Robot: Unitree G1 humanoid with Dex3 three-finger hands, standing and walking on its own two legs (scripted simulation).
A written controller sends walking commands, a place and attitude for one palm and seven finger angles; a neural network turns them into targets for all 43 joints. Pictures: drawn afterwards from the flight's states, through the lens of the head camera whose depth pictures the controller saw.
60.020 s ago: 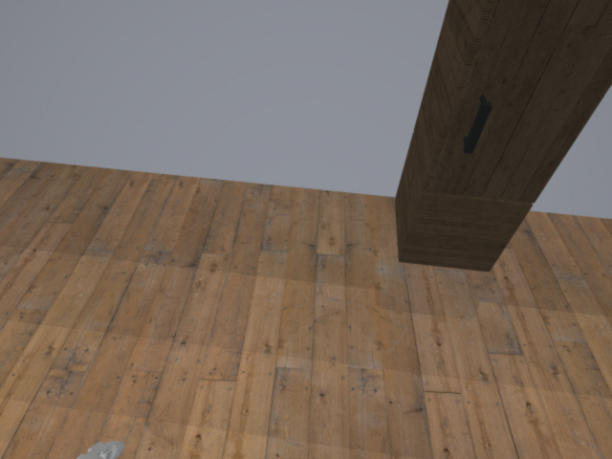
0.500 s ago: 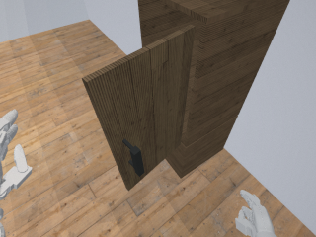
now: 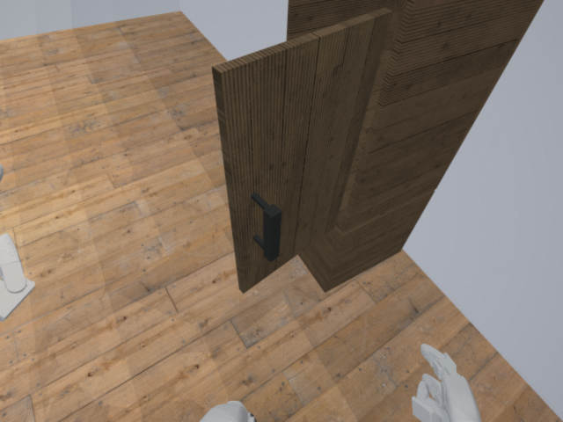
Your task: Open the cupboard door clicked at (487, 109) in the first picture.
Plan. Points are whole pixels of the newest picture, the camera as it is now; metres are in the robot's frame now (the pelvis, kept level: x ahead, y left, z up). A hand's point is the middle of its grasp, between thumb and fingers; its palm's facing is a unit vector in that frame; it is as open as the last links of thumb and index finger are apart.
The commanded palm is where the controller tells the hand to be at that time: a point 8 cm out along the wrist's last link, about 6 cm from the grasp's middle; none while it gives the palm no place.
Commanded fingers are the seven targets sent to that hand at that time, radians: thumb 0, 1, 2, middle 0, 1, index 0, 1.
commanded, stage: step back with the hand held close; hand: left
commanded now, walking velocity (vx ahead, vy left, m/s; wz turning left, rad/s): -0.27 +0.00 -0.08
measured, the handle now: (264, 227) +0.46 +0.06 -0.05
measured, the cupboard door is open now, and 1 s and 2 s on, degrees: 100 100 100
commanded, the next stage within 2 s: stop stepping back and stand still in 0.38 s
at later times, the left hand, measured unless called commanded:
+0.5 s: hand out of the picture +0.04 +0.27 +0.18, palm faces +0.49 -0.74 -0.46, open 7.4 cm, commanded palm +0.00 +0.30 +0.19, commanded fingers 0.00 0.90 0.90 -0.20 -0.30 -0.20 -0.30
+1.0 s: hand out of the picture -0.06 +0.21 +0.20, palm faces +0.34 -0.75 -0.56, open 7.4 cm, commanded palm -0.10 +0.26 +0.19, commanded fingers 0.00 0.90 0.90 -0.20 -0.30 -0.20 -0.30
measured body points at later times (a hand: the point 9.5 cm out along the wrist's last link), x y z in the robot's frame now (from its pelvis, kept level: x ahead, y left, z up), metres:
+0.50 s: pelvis -0.14 +0.00 -0.01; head -0.12 +0.01 +0.43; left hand +0.01 +0.31 +0.21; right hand +0.07 -0.22 -0.09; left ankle +0.06 +0.11 -0.71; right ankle -0.24 -0.12 -0.73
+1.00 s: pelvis -0.26 -0.02 +0.01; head -0.26 -0.02 +0.46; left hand -0.08 +0.25 +0.23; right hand -0.15 -0.28 -0.09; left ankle -0.17 +0.12 -0.68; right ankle -0.30 -0.07 -0.73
